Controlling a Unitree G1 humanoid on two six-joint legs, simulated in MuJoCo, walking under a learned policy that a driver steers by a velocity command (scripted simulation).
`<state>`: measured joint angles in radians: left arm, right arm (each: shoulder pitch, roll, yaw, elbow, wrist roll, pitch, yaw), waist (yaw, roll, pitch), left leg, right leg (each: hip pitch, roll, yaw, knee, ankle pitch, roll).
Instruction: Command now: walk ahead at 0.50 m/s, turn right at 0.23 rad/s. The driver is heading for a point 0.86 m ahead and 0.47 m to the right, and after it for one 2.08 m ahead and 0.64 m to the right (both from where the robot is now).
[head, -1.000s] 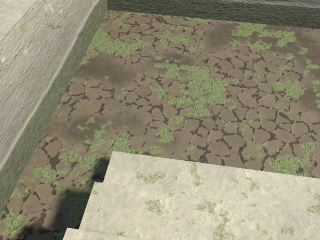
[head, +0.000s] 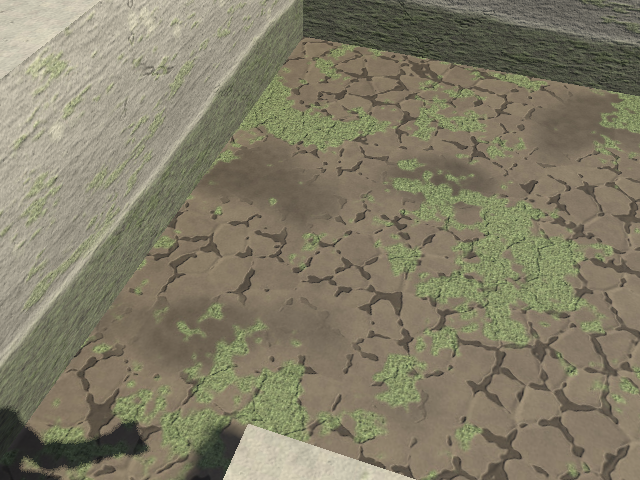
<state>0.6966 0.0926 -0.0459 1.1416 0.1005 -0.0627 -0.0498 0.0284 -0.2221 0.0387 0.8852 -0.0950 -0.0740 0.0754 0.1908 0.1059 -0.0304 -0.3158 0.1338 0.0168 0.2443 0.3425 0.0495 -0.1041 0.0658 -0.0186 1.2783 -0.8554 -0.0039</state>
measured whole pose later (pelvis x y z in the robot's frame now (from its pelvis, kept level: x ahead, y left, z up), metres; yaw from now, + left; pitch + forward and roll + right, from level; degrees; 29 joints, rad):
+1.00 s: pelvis +0.57 -0.17 -0.29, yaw -33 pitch +1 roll -3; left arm 0.52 0.15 -0.02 0.98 0.10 -0.13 -0.03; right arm 0.03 -0.22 0.04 0.79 -0.09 -0.09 0.03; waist 0.15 0.06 -0.03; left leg -0.56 0.10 -0.07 0.58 0.35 -0.03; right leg -0.36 0.10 0.07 1.04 -0.70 -0.06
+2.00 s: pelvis +1.04 -0.47 -0.40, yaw -37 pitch +3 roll -3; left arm 0.31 0.22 0.09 1.02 -0.01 -0.08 0.03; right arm 0.07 -0.23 -0.09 0.82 0.02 -0.04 0.02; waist 0.05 0.04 0.00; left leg -0.70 0.10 -0.02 0.71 0.01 0.06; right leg 0.02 0.01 -0.22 0.29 -0.36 0.01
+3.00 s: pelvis +1.54 -0.69 -0.39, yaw -1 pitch +3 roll -2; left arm 0.31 0.27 0.08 0.90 -0.01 -0.08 0.01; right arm 0.08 -0.26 -0.08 0.62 0.03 -0.03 0.04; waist 0.10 0.05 0.03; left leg -0.68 0.09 -0.01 0.70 -0.01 0.03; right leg 0.04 0.00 -0.21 0.25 -0.33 0.00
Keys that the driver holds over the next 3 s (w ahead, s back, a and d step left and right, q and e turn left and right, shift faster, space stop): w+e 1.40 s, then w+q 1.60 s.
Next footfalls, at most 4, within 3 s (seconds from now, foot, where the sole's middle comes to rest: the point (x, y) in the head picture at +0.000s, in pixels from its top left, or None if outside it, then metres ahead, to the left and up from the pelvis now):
0.62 right None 0.46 -0.25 -0.99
1.08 left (434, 449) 0.81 -0.14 -1.16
1.56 right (567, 444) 0.90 -0.50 -1.16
2.08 left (556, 331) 1.29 -0.50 -1.16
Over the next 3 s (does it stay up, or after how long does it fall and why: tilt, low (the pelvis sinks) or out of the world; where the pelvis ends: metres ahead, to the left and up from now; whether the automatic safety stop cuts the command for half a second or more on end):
stays up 1.54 -0.69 -0.39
